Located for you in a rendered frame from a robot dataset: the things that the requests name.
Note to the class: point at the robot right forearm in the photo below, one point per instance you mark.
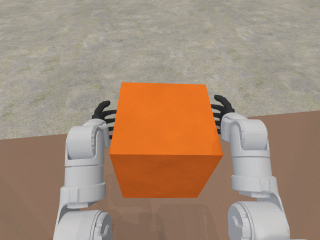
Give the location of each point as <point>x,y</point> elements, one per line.
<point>250,153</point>

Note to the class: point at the robot right upper arm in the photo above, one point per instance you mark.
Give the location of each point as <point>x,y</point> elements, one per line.
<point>257,220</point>

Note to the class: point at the right robot hand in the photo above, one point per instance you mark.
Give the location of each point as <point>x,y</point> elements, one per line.
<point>226,108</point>

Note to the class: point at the robot left upper arm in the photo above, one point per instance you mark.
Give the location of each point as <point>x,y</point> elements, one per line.
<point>85,225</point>

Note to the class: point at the carton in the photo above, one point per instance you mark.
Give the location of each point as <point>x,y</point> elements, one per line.
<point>165,142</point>

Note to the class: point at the robot left forearm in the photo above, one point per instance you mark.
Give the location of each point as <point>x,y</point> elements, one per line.
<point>84,173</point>

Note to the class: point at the left robot hand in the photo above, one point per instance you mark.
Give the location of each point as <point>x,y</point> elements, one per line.
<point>100,114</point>

